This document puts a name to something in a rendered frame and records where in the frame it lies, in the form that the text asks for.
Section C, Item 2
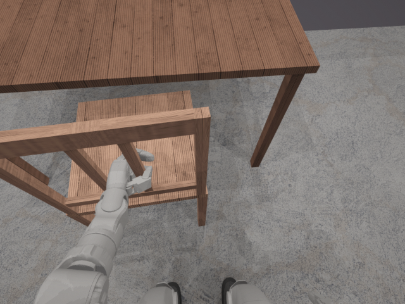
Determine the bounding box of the left robot foot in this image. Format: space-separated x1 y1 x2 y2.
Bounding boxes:
168 282 182 304

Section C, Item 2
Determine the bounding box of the robot left hand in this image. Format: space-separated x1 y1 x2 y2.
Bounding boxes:
106 148 154 196

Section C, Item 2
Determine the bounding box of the robot right hand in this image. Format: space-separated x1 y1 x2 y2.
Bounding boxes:
308 291 333 304

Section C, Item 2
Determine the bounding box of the table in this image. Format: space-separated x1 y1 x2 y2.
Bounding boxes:
0 0 320 186

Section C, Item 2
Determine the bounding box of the left robot upper arm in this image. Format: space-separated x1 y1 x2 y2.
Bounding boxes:
37 268 109 304

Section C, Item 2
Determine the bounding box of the chair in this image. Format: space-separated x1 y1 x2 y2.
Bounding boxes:
0 90 211 227

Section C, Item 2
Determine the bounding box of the left robot forearm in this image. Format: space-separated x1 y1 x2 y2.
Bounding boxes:
33 188 128 304

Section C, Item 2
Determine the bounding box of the robot left shin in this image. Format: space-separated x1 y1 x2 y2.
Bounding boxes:
155 282 172 289

